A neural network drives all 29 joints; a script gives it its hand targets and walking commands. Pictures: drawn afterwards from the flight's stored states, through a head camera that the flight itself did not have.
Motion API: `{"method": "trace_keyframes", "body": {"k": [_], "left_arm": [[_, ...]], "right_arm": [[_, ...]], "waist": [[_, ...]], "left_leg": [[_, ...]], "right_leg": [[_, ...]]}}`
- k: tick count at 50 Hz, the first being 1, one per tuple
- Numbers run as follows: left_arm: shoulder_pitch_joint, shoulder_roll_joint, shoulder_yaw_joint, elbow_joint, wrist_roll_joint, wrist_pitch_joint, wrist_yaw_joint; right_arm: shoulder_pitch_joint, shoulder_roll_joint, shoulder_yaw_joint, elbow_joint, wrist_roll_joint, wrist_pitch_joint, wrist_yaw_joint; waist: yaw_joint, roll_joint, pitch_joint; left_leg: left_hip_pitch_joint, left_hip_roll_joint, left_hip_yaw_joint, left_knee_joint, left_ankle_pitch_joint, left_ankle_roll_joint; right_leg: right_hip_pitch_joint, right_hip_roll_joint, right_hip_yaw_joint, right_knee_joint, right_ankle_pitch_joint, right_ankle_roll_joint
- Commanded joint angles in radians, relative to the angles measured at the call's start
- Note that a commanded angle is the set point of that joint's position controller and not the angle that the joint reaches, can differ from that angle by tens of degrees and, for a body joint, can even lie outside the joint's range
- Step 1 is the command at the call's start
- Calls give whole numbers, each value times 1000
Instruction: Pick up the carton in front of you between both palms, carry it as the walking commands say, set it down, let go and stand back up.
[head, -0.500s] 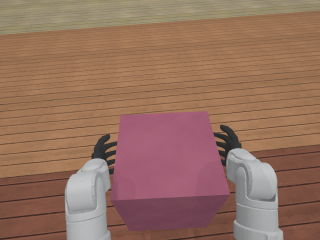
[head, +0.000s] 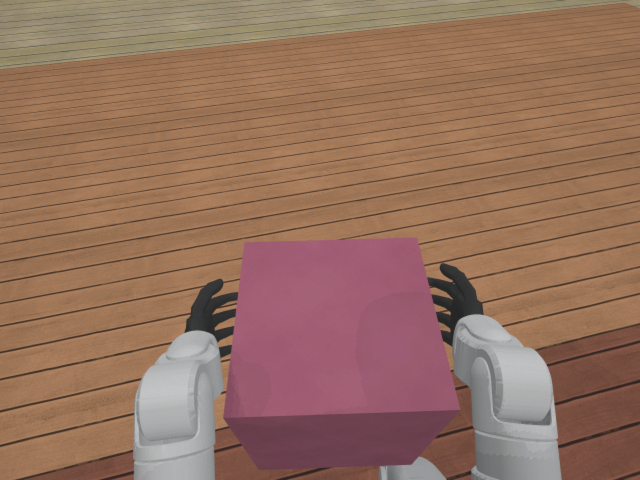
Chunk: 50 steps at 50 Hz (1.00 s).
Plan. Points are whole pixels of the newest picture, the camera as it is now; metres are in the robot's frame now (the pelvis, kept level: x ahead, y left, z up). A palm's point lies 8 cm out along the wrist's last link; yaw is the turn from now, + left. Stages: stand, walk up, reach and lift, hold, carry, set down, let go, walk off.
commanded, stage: carry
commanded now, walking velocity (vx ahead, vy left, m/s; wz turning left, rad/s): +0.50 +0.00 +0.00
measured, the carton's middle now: (333, 360) +0.26 -0.01 -0.02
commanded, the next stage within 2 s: none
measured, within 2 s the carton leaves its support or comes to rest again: neither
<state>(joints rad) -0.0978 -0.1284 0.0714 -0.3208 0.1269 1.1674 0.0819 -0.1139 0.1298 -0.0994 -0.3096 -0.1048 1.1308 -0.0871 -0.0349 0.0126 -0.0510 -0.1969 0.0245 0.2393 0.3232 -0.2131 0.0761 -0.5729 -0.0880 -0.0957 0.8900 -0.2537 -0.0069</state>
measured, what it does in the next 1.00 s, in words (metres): walks ahead: right foot, then left foot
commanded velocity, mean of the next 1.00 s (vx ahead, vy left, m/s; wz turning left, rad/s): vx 0.50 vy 0.00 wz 0.00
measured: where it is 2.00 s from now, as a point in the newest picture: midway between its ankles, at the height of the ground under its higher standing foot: (293, 207)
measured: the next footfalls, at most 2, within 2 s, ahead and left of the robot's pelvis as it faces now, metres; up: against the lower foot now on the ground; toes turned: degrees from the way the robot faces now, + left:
right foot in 0.22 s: +0.35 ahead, -0.12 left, +0.00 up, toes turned -9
left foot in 0.70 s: +0.65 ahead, +0.08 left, -0.02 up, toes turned +8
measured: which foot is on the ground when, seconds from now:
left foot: down 0.00-0.26, up 0.28-0.68, down 0.70-1.00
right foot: up 0.00-0.20, down 0.22-0.72, up 0.74-1.00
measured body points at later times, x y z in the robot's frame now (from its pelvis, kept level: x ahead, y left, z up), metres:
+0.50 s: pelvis +0.34 -0.04 +0.00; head +0.36 -0.05 +0.45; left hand +0.63 +0.14 +0.09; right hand +0.66 -0.16 +0.09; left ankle +0.38 +0.11 -0.69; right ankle +0.31 -0.11 -0.75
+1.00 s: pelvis +0.66 +0.04 -0.03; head +0.76 +0.05 +0.41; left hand +1.05 +0.19 +0.04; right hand +1.05 -0.12 +0.05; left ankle +0.61 +0.08 -0.76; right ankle +0.72 -0.11 -0.70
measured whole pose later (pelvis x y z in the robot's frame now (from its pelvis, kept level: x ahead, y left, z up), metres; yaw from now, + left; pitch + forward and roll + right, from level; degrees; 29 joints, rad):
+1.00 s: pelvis +0.66 +0.04 -0.03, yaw +2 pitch +6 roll -2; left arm -0.68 -0.03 0.22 0.04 0.07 1.19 0.14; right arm -0.68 0.03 -0.26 0.06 -0.04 1.13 -0.14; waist -0.05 0.01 0.10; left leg -0.30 -0.02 0.13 0.51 -0.26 0.11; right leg -0.70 -0.04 -0.04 0.99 -0.27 -0.05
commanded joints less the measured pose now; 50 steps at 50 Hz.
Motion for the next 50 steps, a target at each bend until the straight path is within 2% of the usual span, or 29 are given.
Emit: {"method": "trace_keyframes", "body": {"k": [1,5,8,10,11,12,13,14,15,16,17,18,19,21,25,28,31,33,34,35,36,37,38,39,40,41,43,47,50], "left_arm": [[-439,-958,-715,-107,-382,-40,-232],[-483,-885,-717,-176,-406,-7,-226],[-491,-828,-699,-173,-418,33,-232],[-486,-803,-679,-150,-418,53,-236],[-496,-790,-668,-139,-418,60,-238],[-502,-774,-653,-124,-413,66,-239],[-522,-775,-645,-94,-412,63,-240],[-552,-797,-655,-109,-432,66,-243],[-587,-830,-665,-119,-449,63,-243],[-628,-854,-678,-126,-457,58,-243],[-673,-871,-689,-132,-466,51,-243],[-706,-881,-699,-128,-471,44,-244],[-729,-876,-703,-120,-477,39,-244],[-771,-845,-710,-91,-484,30,-246],[-900,-767,-682,3,-499,19,-235],[-962,-745,-630,103,-491,22,-220],[-1048,-761,-580,197,-482,27,-207],[-1123,-793,-558,260,-482,26,-203],[-1164,-810,-550,288,-484,25,-200],[-1201,-823,-541,313,-483,23,-198],[-1227,-843,-527,343,-484,23,-195],[-1251,-884,-517,366,-490,21,-190],[-1310,-902,-507,356,-489,12,-182],[-1350,-941,-502,342,-494,5,-176],[-1378,-971,-499,328,-498,-2,-169],[-1389,-995,-494,316,-498,-9,-160],[-1375,-1011,-486,292,-484,-21,-141],[-1296,-1009,-497,265,-446,-36,-119],[-1272,-981,-529,213,-429,-42,-116]], "right_arm": [[-399,962,748,-74,434,16,290],[-396,883,722,-108,417,42,274],[-392,832,699,-99,393,71,258],[-415,806,691,-99,386,92,253],[-431,790,689,-100,385,101,250],[-474,774,690,-112,389,113,249],[-516,785,700,-128,403,123,247],[-544,802,702,-107,403,122,247],[-559,826,699,-97,407,116,247],[-578,850,700,-89,406,108,246],[-591,866,702,-77,405,99,244],[-609,874,706,-67,401,91,241],[-623,885,711,-46,398,84,237],[-658,863,714,-12,387,69,224],[-798,798,696,56,392,61,197],[-877,779,656,144,409,70,190],[-973,792,603,238,425,78,195],[-1039,811,562,310,431,77,201],[-1054,822,539,355,431,74,205],[-1066,828,512,395,430,71,209],[-1071,825,483,436,430,69,211],[-1112,829,467,463,427,60,214],[-1160,885,467,460,456,53,220],[-1209,936,478,431,480,43,226],[-1275,976,489,389,509,37,230],[-1330,1008,503,351,534,32,231],[-1372,1054,519,304,560,24,228],[-1310,1053,539,260,547,18,217],[-1266,1024,568,225,528,15,216]], "waist": [[20,117,-232],[14,132,-159],[13,133,-124],[36,115,-179],[53,73,-244],[81,-90,-305],[95,-375,-367],[84,-269,-347],[77,-191,-350],[71,-72,-342],[65,-30,-334],[62,-50,-336],[63,-80,-339],[65,-112,-322],[75,-139,-254],[88,-148,-227],[91,-150,-206],[57,-139,-236],[14,-98,-288],[-23,-10,-358],[-34,152,-409],[-34,361,-458],[-35,296,-458],[-33,217,-428],[-26,111,-415],[-17,88,-424],[-16,96,-460],[-30,93,-486],[-43,98,-460]], "left_leg": [[245,236,-178,-127,264,62],[249,213,-115,-115,330,48],[265,211,-89,-59,414,35],[226,174,-14,149,565,0],[119,138,7,329,523,-32],[-80,79,3,597,291,-69],[-385,-62,-68,880,-155,-104],[-486,-28,-198,1038,-271,-72],[-508,17,-238,1077,-246,-46],[-505,57,-253,1029,-192,-34],[-484,81,-261,946,-141,-31],[-449,88,-253,881,-108,-32],[-431,78,-232,836,-92,-35],[-440,68,-204,733,-76,-43],[-462,57,-141,466,38,-50],[-416,27,-97,326,155,-34],[-368,18,-94,229,227,-8],[-233,-9,-70,186,217,9],[-67,-50,-26,146,200,1],[129,-23,-69,154,128,-17],[267,183,-398,162,88,4],[453,349,-810,35,70,143],[475,346,-780,55,97,186],[436,302,-691,90,219,175],[395,279,-609,112,321,144],[365,264,-543,117,405,131],[371,243,-472,120,500,107],[460,222,-387,169,712,117],[457,162,-307,181,784,101]], "right_leg": [[-43,1,-47,-178,98,10],[-12,24,-109,-304,201,-3],[62,37,-134,-363,206,-30],[277,109,-206,-417,139,-39],[484,100,-176,-414,86,-40],[648,-111,175,-509,-96,-100],[847,-311,605,-640,-68,-248],[853,-333,581,-635,104,-266],[813,-300,478,-594,245,-253],[752,-279,387,-574,316,-215],[693,-255,318,-586,310,-178],[658,-237,258,-599,263,-148],[634,-222,218,-613,241,-141],[609,-201,156,-635,203,-154],[596,-155,59,-634,253,-168],[603,-128,13,-601,320,-155],[638,-129,-4,-541,376,-127],[638,-122,-37,-416,529,-94],[598,-82,-92,-256,561,-61],[482,-37,-106,-33,400,-39],[287,25,-87,192,132,-13],[-27,169,8,410,-258,8],[-115,125,93,517,-267,-27],[-157,95,104,525,-243,-47],[-159,66,105,469,-195,-49],[-146,44,108,404,-150,-46],[-117,43,95,318,-119,-38],[-210,52,52,174,-72,-38],[-183,85,5,-26,92,-43]]}}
